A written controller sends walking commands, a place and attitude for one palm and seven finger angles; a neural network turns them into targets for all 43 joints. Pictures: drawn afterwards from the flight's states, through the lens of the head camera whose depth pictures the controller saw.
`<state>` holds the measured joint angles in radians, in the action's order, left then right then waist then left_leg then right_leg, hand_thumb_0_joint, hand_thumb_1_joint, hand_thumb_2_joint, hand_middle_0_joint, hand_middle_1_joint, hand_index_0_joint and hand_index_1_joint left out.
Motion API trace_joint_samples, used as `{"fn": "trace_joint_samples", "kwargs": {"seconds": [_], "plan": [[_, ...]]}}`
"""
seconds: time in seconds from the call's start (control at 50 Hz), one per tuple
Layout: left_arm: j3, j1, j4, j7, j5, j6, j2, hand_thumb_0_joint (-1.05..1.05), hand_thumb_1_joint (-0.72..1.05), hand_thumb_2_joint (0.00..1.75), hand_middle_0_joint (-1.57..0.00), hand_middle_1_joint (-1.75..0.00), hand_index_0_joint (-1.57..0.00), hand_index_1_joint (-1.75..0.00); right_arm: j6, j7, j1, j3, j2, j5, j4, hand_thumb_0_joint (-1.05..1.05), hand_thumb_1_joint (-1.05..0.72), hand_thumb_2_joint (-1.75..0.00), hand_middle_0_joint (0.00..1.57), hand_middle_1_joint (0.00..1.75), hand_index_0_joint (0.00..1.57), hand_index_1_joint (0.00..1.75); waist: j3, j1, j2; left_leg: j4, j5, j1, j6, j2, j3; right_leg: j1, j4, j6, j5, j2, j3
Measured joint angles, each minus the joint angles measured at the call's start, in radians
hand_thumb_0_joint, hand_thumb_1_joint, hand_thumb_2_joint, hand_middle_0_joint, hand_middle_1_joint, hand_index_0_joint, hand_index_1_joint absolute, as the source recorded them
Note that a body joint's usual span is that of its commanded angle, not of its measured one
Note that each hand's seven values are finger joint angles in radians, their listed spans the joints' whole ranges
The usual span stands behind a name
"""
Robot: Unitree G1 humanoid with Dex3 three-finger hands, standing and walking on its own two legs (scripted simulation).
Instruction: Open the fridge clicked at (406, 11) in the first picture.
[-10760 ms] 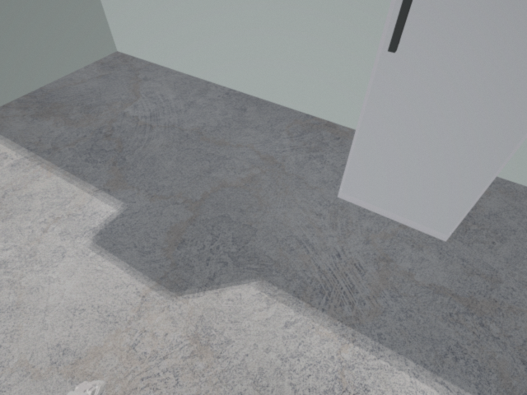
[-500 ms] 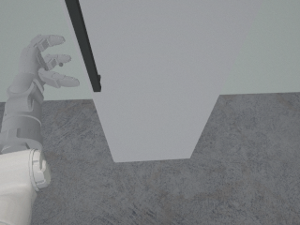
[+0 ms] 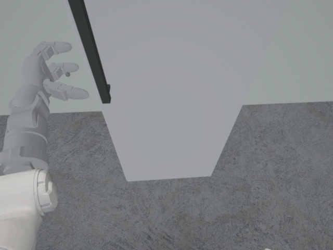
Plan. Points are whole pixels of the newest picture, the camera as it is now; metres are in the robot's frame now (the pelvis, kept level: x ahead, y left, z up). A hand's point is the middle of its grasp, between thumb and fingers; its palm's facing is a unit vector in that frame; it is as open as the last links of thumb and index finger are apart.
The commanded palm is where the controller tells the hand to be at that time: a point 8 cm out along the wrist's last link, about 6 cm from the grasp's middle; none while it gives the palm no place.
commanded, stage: move the hooked fingers beside the handle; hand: left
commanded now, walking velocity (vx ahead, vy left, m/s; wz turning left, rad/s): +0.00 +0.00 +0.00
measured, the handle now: (90, 35) +0.53 +0.17 +0.24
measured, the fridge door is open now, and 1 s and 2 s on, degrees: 0 0 0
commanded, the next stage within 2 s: feel for the door with the fingertips in 0.24 s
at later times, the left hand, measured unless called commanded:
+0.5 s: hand (70, 73) +0.46 +0.22 +0.18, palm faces +0.08 -1.00 -0.02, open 14.0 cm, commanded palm +0.43 +0.26 +0.17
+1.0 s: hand (81, 68) +0.48 +0.20 +0.18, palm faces +0.10 -0.99 -0.02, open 14.0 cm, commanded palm +0.46 +0.24 +0.17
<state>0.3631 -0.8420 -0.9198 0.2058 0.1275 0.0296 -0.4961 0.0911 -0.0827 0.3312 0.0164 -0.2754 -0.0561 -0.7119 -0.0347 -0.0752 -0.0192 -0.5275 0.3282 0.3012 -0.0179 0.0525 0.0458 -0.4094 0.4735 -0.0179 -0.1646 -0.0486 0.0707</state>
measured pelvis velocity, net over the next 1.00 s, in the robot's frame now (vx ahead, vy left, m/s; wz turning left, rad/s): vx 0.00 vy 0.00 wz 0.00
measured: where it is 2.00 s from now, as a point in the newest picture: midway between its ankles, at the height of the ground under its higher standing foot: outside the picture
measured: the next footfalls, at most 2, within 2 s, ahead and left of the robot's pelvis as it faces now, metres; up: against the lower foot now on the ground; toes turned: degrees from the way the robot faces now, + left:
none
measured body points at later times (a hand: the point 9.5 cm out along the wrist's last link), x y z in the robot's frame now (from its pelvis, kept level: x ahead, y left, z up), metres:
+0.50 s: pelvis +0.00 +0.00 +0.00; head +0.04 +0.00 +0.45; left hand +0.45 +0.27 +0.19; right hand +0.06 -0.27 -0.12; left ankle -0.04 +0.13 -0.73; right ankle +0.04 -0.14 -0.73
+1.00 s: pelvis +0.00 +0.00 +0.00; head +0.04 +0.00 +0.45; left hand +0.47 +0.25 +0.19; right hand +0.06 -0.27 -0.12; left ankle -0.04 +0.13 -0.73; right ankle +0.04 -0.14 -0.73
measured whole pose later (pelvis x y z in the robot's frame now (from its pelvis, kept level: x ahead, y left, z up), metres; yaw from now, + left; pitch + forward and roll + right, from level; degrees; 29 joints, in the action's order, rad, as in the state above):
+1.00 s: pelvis +0.00 +0.00 +0.00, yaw +0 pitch +7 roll -1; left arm 0.33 -0.94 -1.01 0.15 0.11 0.07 -0.46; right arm 0.11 -0.07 0.34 0.02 -0.27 -0.04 -0.73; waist -0.03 -0.09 -0.02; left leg -0.54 0.33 0.33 -0.02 0.05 0.05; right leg -0.44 0.48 -0.02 -0.16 -0.05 0.07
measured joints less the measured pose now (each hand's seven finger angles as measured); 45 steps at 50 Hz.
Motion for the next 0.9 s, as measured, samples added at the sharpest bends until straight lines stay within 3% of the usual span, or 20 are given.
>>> {"fn": "trace_joint_samples", "kwargs": {"seconds": [0.24, 0.36, 0.48, 0.76, 0.9], "plan": [[-0.03, -0.004, -0.007, 0.005, 0.012, -0.011, 0.015, -0.01, -0.5, 0.3, -0.3, -1.2, -0.3, -1.2, -0.001, -0.004, -0.029, 0.005, -0.005, -0.005, 0.013, 0.01, -0.91, -0.89, 0.2, 0.3, 0.21, 0.3, 0.001, 0.016, 0.0, -0.008, -0.001, -0.001, 0.0, -0.005, -0.013, 0.007, 0.009, 0.0, -0.005, -0.007, 0.011], [-0.024, -0.047, -0.065, 0.01, -0.001, 0.022, -0.008, -0.01, -0.5, 0.3, -0.3, -1.2, -0.3, -1.2, 0.007, -0.003, -0.03, 0.011, -0.003, 0.0, 0.01, 0.01, -0.91, -0.89, 0.2, 0.3, 0.21, 0.3, 0.008, 0.005, 0.008, -0.019, -0.001, 0.019, -0.001, -0.006, -0.015, -0.013, 0.019, 0.001, -0.004, -0.008, 0.012], [-0.031, -0.057, -0.064, 0.018, 0.015, 0.032, -0.004, -0.01, -0.5, 0.3, -0.3, -1.2, -0.3, -1.2, 0.011, 0.001, -0.001, 0.006, -0.005, 0.0, -0.002, 0.01, -0.91, -0.89, 0.2, 0.3, 0.21, 0.3, 0.005, 0.001, 0.005, -0.023, 0.0, 0.03, 0.001, -0.007, -0.012, -0.023, 0.019, 0.0, -0.002, -0.009, 0.009], [-0.04, -0.018, 0.009, -0.068, -0.006, 0.005, 0.082, -0.01, -0.5, 0.3, -0.3, -1.2, -0.3, -1.2, 0.01, 0.01, 0.015, -0.002, 0.009, 0.007, -0.017, 0.01, -0.91, -0.89, 0.2, 0.3, 0.21, 0.3, 0.001, -0.006, -0.002, -0.009, 0.003, 0.007, 0.003, -0.004, 0.002, -0.007, 0.006, -0.004, 0.001, -0.003, -0.005], [-0.022, -0.079, -0.082, -0.083, -0.033, 0.017, 0.045, -0.01, -0.5, 0.3, -0.3, -1.2, -0.3, -1.2, 0.015, 0.01, -0.006, 0.007, 0.014, 0.013, -0.012, 0.01, -0.91, -0.89, 0.2, 0.3, 0.21, 0.3, 0.006, -0.019, 0.002, -0.008, -0.001, 0.017, 0.002, -0.003, 0.004, -0.019, 0.008, -0.002, 0.004, -0.002, -0.007]]}}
